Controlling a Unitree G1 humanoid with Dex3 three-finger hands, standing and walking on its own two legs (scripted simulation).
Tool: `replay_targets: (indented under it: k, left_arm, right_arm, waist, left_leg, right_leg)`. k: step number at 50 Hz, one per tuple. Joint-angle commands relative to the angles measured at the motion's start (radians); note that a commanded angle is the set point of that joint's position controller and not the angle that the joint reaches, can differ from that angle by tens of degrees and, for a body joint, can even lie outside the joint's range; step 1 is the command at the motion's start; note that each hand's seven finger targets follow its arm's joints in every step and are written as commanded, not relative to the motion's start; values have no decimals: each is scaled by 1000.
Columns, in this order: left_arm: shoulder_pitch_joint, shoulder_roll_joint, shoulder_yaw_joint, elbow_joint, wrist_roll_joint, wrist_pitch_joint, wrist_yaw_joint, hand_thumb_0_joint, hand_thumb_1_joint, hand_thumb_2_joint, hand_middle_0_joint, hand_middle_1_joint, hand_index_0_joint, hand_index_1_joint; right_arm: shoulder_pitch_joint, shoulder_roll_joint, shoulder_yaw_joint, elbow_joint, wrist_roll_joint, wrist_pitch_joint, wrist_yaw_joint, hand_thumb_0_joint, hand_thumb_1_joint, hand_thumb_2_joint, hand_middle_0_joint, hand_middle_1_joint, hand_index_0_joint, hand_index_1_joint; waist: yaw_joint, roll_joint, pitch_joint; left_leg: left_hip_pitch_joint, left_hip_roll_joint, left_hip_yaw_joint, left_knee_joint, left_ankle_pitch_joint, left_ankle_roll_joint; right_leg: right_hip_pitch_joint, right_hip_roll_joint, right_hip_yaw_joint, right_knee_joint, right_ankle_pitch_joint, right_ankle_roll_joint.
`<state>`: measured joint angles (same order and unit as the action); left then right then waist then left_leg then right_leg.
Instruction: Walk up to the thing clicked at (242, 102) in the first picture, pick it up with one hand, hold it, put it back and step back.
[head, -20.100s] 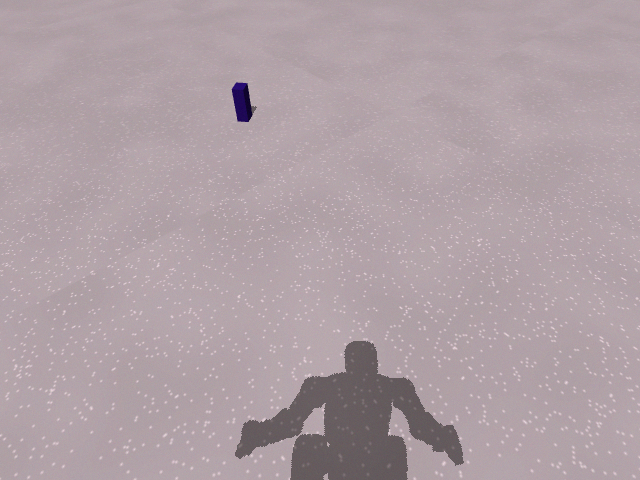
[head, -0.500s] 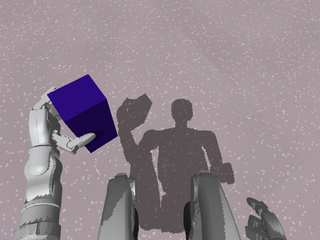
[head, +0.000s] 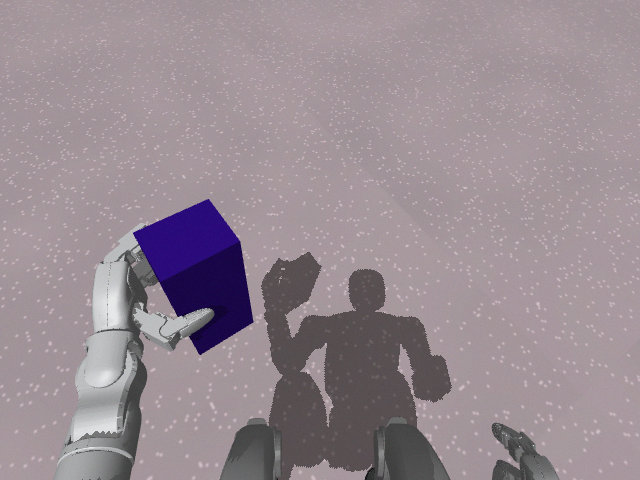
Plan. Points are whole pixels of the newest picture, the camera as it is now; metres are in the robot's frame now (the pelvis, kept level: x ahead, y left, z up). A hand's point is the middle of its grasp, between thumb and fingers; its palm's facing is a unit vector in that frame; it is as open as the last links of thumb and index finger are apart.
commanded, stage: lift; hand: left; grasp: from the side
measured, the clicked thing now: (203, 285) +0.37 +0.16 +0.00
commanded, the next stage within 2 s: hold in 0.92 s
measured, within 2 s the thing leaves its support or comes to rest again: neither
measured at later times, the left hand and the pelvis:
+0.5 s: hand (170, 258) +0.36 +0.18 +0.08, palm faces +0.14 -0.99 -0.04, open 10.9 cm; pelvis +0.02 +0.00 +0.06, yaw +0 degrees
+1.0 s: hand (171, 238) +0.37 +0.17 +0.11, palm faces +0.14 -0.99 -0.03, open 10.9 cm; pelvis +0.04 -0.01 +0.08, yaw +0 degrees
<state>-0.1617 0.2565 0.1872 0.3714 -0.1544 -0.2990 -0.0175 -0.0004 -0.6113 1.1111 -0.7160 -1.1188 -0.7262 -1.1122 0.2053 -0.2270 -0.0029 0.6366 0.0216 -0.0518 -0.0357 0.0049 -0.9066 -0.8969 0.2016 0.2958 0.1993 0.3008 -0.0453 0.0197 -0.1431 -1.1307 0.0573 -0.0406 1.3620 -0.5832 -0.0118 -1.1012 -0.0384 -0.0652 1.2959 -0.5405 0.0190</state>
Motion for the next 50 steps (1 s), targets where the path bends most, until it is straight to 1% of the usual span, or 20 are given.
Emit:
replay_targets:
  k: [1,2,4,7,8,9,18,21,25,26,28,30,32,34,38,40,41,43,47,50]
  left_arm:
    - [-281,133,68,-230,-37,-117,-6,0,-21,1242,-1215,-1403,-1240,-1401]
    - [-338,152,60,-318,-34,-132,-5,0,-29,1236,-1206,-1392,-1230,-1391]
    - [-257,127,59,-229,-32,-123,-1,0,-45,1243,-1222,-1403,-1245,-1405]
    - [-292,124,55,-294,-39,-142,1,0,-27,1245,-1226,-1400,-1247,-1403]
    - [-310,105,24,-291,-36,-142,-3,0,-41,1254,-1238,-1411,-1257,-1416]
    - [-286,118,48,-257,-33,-140,1,0,-65,1238,-1231,-1402,-1250,-1407]
    - [-253,92,39,-242,-42,-140,-2,0,-43,1244,-1205,-1394,-1226,-1398]
    - [-300,124,50,-263,-32,-144,1,0,-38,1269,-1209,-1408,-1227,-1414]
    - [-257,86,42,-198,-45,-139,-10,0,-70,1260,-1198,-1402,-1218,-1408]
    - [-299,107,51,-281,-48,-146,-8,0,-63,1248,-1185,-1393,-1207,-1397]
    - [-244,87,40,-196,-41,-139,-9,0,-84,1269,-1194,-1410,-1214,-1417]
    - [-301,120,48,-259,-33,-150,-10,0,-81,1253,-1184,-1389,-1201,-1398]
    - [-263,80,29,-208,-43,-146,-18,0,-86,1256,-1214,-1407,-1232,-1416]
    - [-256,88,47,-188,-44,-149,-20,0,-92,1260,-1212,-1413,-1229,-1422]
    - [-297,106,49,-278,-44,-163,-16,0,-78,1256,-1200,-1400,-1217,-1409]
    - [-212,50,26,-172,-54,-147,-25,0,-68,1260,-1204,-1411,-1223,-1418]
    - [-291,103,61,-271,-58,-161,-21,0,-45,1265,-1202,-1405,-1219,-1414]
    - [-278,93,33,-232,-40,-159,-21,0,-73,1281,-1224,-1431,-1239,-1443]
    - [-287,108,58,-258,-48,-167,-24,0,-89,1285,-1228,-1442,-1244,-1452]
    - [-242,65,31,-209,-52,-158,-26,0,-80,1286,-1232,-1444,-1249,-1454]
  right_arm:
    - [27,-145,-48,-95,3,-36,-8,0,-901,-896,200,300,200,300]
    - [27,-144,-49,-100,0,-38,-8,0,-902,-896,200,300,200,300]
    - [37,-142,-44,-92,-2,-35,-9,0,-908,-898,200,300,200,300]
    - [34,-140,-46,-101,-3,-37,-8,0,-907,-898,200,300,200,300]
    - [27,-142,-47,-103,-5,-36,-10,0,-907,-898,200,300,200,300]
    - [46,-143,-46,-94,-7,-35,-9,0,-911,-899,200,300,200,300]
    - [44,-125,-37,-92,-10,-25,-17,0,-902,-897,200,300,200,300]
    - [51,-131,-41,-81,-13,-21,-20,0,-902,-898,200,300,200,300]
    - [52,-120,-36,-77,-14,-16,-23,0,-901,-898,200,300,200,300]
    - [44,-117,-36,-85,-13,-15,-24,0,-900,-897,200,300,200,300]
    - [50,-122,-37,-80,-14,-11,-22,0,-903,-898,200,300,200,300]
    - [46,-125,-42,-80,-16,-10,-23,0,-900,-898,200,300,200,300]
    - [43,-119,-40,-79,-16,-9,-24,0,-904,-898,200,300,200,300]
    - [40,-123,-44,-82,-14,-11,-19,0,-905,-899,200,300,200,300]
    - [42,-121,-45,-86,-17,-6,-23,0,-906,-900,200,300,200,300]
    - [36,-118,-38,-91,-16,-6,-21,0,-906,-899,200,300,200,300]
    - [46,-128,-46,-85,-15,-7,-21,0,-905,-900,200,300,200,300]
    - [49,-125,-44,-80,-19,-4,-23,0,-909,-901,200,300,200,300]
    - [43,-126,-47,-83,-17,-3,-23,0,-906,-901,200,300,200,300]
    - [44,-121,-43,-79,-19,0,-22,0,-911,-902,200,300,200,300]
  waist:
    - [-1,68,-351]
    - [4,108,-370]
    - [4,63,-349]
    - [13,65,-351]
    - [0,72,-343]
    - [5,67,-335]
    - [7,14,-309]
    - [7,56,-316]
    - [3,19,-289]
    - [11,20,-291]
    - [7,13,-269]
    - [9,52,-280]
    - [4,30,-241]
    - [12,18,-242]
    - [15,48,-282]
    - [6,-11,-243]
    - [15,25,-279]
    - [6,37,-263]
    - [16,37,-263]
    - [6,6,-239]
  left_leg:
    - [352,-35,-24,-286,213,13]
    - [376,-38,-18,-299,216,11]
    - [396,-35,-21,-321,239,11]
    - [415,-38,-12,-346,256,11]
    - [429,-40,-8,-355,248,12]
    - [447,-36,-14,-367,257,9]
    - [498,-42,4,-426,320,14]
    - [552,-41,9,-440,375,9]
    - [542,-44,20,-458,372,15]
    - [539,-45,22,-464,376,17]
    - [559,-43,22,-478,397,15]
    - [596,-45,27,-485,417,13]
    - [585,-45,28,-497,398,14]
    - [591,-43,23,-512,388,13]
    - [627,-48,35,-524,404,11]
    - [607,-46,32,-524,428,15]
    - [630,-45,35,-528,449,14]
    - [659,-44,37,-529,472,13]
    - [668,-45,38,-543,469,13]
    - [660,-47,41,-551,468,15]
  right_leg:
    - [226,44,10,-220,214,-41]
    - [245,42,13,-230,217,-42]
    - [271,45,5,-247,236,-40]
    - [318,45,8,-270,253,-40]
    - [324,42,10,-286,251,-38]
    - [324,47,5,-290,251,-41]
    - [458,50,12,-367,321,-33]
    - [472,48,16,-380,366,-38]
    - [528,46,23,-418,378,-32]
    - [552,46,24,-425,388,-28]
    - [552,47,21,-431,402,-32]
    - [560,46,24,-442,418,-32]
    - [566,47,21,-457,406,-30]
    - [577,47,18,-462,394,-31]
    - [617,44,25,-480,416,-29]
    - [630,49,20,-485,444,-26]
    - [646,47,25,-481,465,-28]
    - [632,47,26,-488,476,-28]
    - [656,47,26,-500,478,-28]
    - [676,45,27,-512,491,-24]
